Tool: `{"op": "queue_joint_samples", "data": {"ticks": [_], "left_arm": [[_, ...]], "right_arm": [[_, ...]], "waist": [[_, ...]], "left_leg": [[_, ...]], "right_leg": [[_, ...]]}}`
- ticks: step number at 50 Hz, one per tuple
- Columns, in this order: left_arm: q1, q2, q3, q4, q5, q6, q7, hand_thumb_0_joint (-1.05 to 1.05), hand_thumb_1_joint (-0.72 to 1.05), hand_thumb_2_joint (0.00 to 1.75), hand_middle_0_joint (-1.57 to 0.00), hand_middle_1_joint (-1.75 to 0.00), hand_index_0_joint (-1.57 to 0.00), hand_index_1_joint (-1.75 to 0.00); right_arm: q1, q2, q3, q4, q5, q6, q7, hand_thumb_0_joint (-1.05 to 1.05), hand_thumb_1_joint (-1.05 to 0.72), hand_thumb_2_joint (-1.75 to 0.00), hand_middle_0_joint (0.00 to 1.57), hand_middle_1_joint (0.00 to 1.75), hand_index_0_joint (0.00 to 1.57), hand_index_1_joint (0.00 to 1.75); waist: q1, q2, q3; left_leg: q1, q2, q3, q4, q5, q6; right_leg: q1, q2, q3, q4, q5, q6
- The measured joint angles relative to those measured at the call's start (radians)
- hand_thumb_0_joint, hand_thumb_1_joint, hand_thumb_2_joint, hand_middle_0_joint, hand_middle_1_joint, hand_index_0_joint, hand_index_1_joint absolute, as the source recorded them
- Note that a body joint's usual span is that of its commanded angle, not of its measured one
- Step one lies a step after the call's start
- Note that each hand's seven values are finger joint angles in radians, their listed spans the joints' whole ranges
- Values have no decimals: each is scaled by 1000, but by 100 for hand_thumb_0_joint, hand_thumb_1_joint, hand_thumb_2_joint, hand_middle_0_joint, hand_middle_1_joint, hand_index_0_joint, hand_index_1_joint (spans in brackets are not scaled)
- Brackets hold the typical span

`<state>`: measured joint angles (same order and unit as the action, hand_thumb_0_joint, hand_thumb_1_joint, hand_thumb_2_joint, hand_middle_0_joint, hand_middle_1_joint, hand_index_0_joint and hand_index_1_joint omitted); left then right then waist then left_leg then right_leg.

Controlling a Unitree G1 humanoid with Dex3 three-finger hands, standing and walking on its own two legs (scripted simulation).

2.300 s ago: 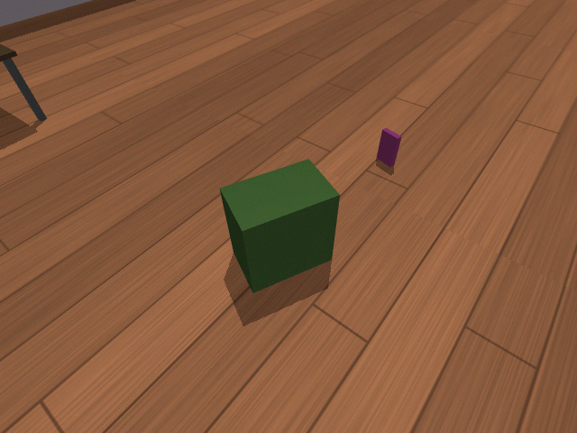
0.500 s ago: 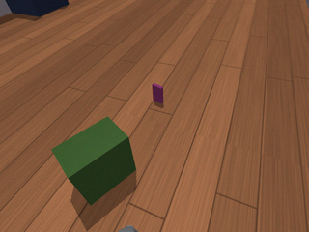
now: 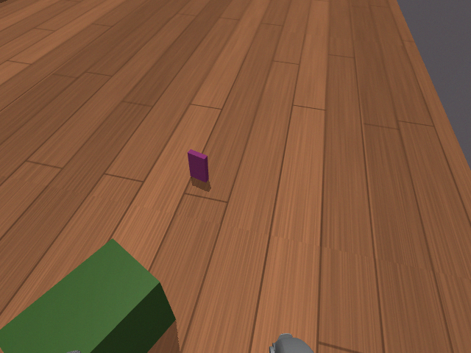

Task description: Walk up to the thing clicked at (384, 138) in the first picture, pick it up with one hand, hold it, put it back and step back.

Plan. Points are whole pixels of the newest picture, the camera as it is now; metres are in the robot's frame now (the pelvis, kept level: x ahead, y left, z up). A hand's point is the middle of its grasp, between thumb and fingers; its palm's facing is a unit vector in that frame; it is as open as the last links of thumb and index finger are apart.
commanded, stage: walk up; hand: left
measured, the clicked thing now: (198, 166) +1.16 +0.16 -0.68
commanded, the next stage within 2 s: none
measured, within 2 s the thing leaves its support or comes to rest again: neither
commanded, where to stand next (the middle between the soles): +0.86 -0.04 m, yaw -2 degrees
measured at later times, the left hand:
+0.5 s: hand (127, 283) +0.30 +0.23 -0.12, palm faces -0.05 -0.92 -0.38, open 7.4 cm
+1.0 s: hand (130, 200) +0.53 +0.28 -0.15, palm faces -0.10 -0.94 -0.32, open 7.4 cm
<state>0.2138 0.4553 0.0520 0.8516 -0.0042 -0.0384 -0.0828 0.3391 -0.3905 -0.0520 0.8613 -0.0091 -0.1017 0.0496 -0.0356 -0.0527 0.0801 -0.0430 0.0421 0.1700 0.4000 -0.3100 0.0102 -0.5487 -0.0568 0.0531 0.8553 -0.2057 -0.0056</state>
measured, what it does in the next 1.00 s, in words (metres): walks ahead: right foot, then left foot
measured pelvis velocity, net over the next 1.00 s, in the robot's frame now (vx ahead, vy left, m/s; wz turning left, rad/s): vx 0.45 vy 0.01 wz -0.05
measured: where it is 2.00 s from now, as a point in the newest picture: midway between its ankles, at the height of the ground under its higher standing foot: (235, 232)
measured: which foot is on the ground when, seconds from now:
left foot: down 0.00-0.18, up 0.20-0.66, down 0.68-1.00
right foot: up 0.00-0.12, down 0.14-0.72, up 0.74-1.00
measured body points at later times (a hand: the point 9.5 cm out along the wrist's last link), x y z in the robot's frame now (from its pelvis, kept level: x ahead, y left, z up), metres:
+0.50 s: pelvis +0.24 -0.04 +0.00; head +0.25 -0.06 +0.45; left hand +0.30 +0.28 -0.10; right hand +0.29 -0.36 -0.12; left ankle +0.34 +0.13 -0.68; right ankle +0.23 -0.12 -0.74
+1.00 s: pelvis +0.45 +0.01 +0.00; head +0.47 +0.03 +0.45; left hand +0.54 +0.32 -0.12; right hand +0.49 -0.31 -0.10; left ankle +0.44 +0.12 -0.74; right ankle +0.54 -0.15 -0.69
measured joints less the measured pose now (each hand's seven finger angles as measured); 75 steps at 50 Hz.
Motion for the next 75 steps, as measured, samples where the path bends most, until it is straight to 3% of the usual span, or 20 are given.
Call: {"op": "queue_joint_samples", "data": {"ticks": [7,10,13,15,18,22,27,32,34,36,39,42,50,55,58,60,62,66,71,75], "left_arm": [[-52,-36,-8,7,16,7,-17,1,91,90,-20,-30,-20,-30],[-78,-72,-5,4,20,-13,-2,1,91,90,-20,-30,-20,-30],[-66,-81,-9,-17,3,-30,12,1,91,90,-20,-30,-21,-30],[-42,-91,-16,-16,-4,-32,22,1,90,90,-20,-30,-21,-30],[10,-97,-19,-2,-5,-38,31,1,90,90,-20,-30,-21,-30],[71,-96,-20,16,3,-43,32,1,90,90,-20,-31,-21,-30],[124,-75,-3,19,18,-44,31,1,90,90,-21,-31,-21,-30],[152,-39,10,19,19,-43,32,1,90,90,-20,-31,-21,-30],[164,-25,9,23,19,-36,33,1,90,90,-20,-31,-21,-30],[158,-12,10,36,15,-23,41,1,90,90,-20,-30,-21,-30],[142,-33,-8,51,7,-4,53,1,91,90,-20,-30,-20,-30],[120,-27,-21,51,1,-5,48,1,91,90,-20,-30,-20,-30],[63,-27,-8,25,8,4,18,1,91,90,-20,-30,-20,-30],[29,-43,-1,30,17,5,3,1,91,90,-20,-30,-20,-30],[18,-52,4,31,19,-11,4,1,91,90,-20,-30,-20,-30],[2,-71,7,26,24,-27,14,1,91,90,-20,-30,-20,-30],[-1,-77,1,10,19,-39,21,1,91,90,-20,-30,-21,-30],[27,-97,-14,-3,6,-42,35,1,90,90,-20,-30,-21,-30],[82,-92,-19,0,10,-40,40,1,90,90,-20,-31,-21,-30],[112,-76,-11,-4,20,-34,37,1,90,90,-20,-31,-21,-30]], "right_arm": [[45,-39,-14,3,-1,27,-5,1,-90,-90,21,30,20,30],[31,-42,-16,22,-2,49,-16,1,-90,-90,21,30,20,30],[6,-14,10,27,4,61,-13,1,-90,-90,21,30,20,30],[-10,-11,17,23,12,58,-10,1,-91,-90,21,30,20,30],[-32,-20,16,0,13,52,-3,1,-90,-90,21,30,20,30],[-51,-41,-6,-10,4,58,9,1,-90,-90,21,30,20,30],[-44,-53,-21,18,-15,75,26,1,-91,-90,21,30,20,30],[-60,-41,-21,35,-23,65,35,1,-91,-90,21,30,20,30],[-69,-34,-20,32,-22,54,35,1,-91,-90,21,30,20,30],[-92,-13,-20,23,-30,34,27,1,-90,-90,21,30,20,30],[-102,-4,-14,-19,-19,10,16,1,-90,-90,21,30,20,30],[-86,17,3,-33,0,7,2,1,-90,-90,21,30,20,30],[-17,11,12,-27,5,10,-4,1,-90,-90,21,30,20,30],[13,-17,1,-23,3,21,-4,1,-90,-90,21,30,20,30],[28,-35,-4,-19,4,36,-8,1,-90,-90,21,30,20,30],[18,-42,-8,-8,4,48,-15,1,-90,-90,21,30,20,30],[7,-34,1,5,3,60,-18,1,-90,-90,21,30,20,30],[-22,-40,11,16,13,62,-13,1,-91,-90,21,30,20,30],[-43,-45,-1,3,6,62,1,1,-91,-90,21,30,20,30],[-46,-42,-10,15,-7,71,14,1,-91,-90,21,30,20,30]], "waist": [[-34,35,0],[-25,102,24],[11,69,32],[25,70,28],[37,87,16],[42,120,6],[54,123,-18],[73,98,-14],[76,78,-20],[73,16,-3],[50,28,10],[32,14,12],[21,-3,12],[4,21,16],[1,52,8],[0,104,26],[17,99,33],[43,106,31],[52,120,20],[57,113,10]], "left_leg": [[110,1,20,57,-160,-45],[46,70,-37,327,-209,-6],[-118,8,-116,664,-180,20],[-220,-1,-148,749,-116,30],[-342,21,-187,710,-18,30],[-453,50,-230,606,91,1],[-493,73,-198,411,142,-27],[-423,75,-159,214,173,-6],[-367,58,-140,159,180,7],[-343,13,-103,189,148,-1],[-309,21,-97,224,80,10],[-224,16,-90,153,78,7],[-64,-14,-66,43,37,9],[-15,-17,-58,67,-36,-16],[-18,4,-63,158,-125,-32],[-73,40,-108,332,-171,6],[-162,-1,-143,545,-187,22],[-319,-28,-168,703,-113,31],[-427,5,-213,589,2,8],[-445,33,-200,425,54,-12]], "right_leg": [[87,10,-95,-301,128,-35],[109,66,-130,-216,59,-52],[161,60,-106,-214,6,-66],[225,62,-101,-277,12,-63],[304,80,-94,-365,20,-63],[385,103,-96,-436,8,-61],[460,106,-111,-476,-42,-49],[504,96,-120,-425,-145,-22],[511,80,-117,-372,-208,-6],[472,21,-96,-220,-260,-17],[317,62,-45,139,-282,-35],[192,66,-16,256,-212,-37],[43,-30,-31,20,-41,7],[82,-41,-67,-195,51,-5],[150,-10,-89,-269,68,-13],[162,22,-123,-223,21,-19],[178,15,-121,-202,-14,-28],[262,13,-118,-295,-3,-34],[343,35,-130,-379,-3,-37],[385,46,-153,-397,-33,-37]]}}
